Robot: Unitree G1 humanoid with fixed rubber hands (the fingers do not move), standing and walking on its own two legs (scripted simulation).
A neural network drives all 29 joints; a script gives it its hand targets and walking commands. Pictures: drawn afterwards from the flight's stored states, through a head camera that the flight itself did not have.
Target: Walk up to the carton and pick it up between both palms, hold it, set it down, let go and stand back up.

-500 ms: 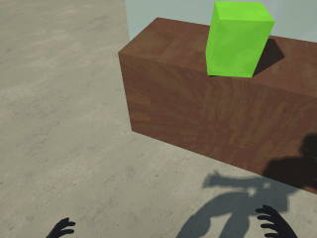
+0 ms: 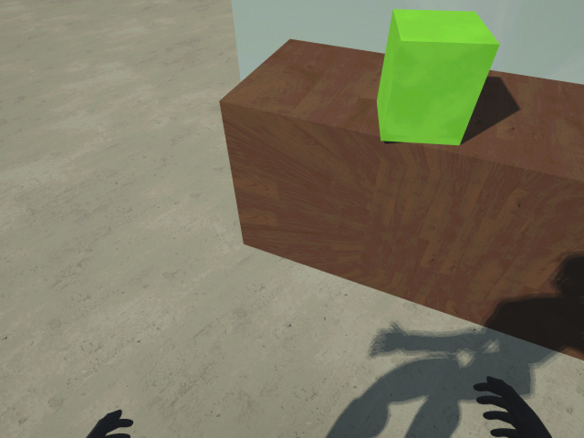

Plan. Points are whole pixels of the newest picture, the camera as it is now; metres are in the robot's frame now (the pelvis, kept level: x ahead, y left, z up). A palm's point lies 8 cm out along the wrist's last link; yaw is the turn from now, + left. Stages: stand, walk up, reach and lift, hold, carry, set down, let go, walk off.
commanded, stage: stand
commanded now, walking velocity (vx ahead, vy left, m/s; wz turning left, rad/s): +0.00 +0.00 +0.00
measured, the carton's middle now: (426, 78) +0.92 -0.34 +0.06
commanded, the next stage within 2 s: walk up in 0.28 s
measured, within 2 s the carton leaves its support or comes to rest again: neither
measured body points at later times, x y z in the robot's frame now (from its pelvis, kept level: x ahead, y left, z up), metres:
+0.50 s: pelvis -0.01 -0.01 +0.00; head -0.02 -0.01 +0.45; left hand +0.12 +0.30 -0.10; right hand +0.15 -0.30 -0.07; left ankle +0.01 +0.12 -0.71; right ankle +0.01 -0.12 -0.71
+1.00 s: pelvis +0.07 -0.06 +0.01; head +0.08 -0.10 +0.46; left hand +0.13 +0.26 -0.07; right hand +0.16 -0.40 -0.08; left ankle +0.08 +0.11 -0.65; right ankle +0.04 -0.14 -0.71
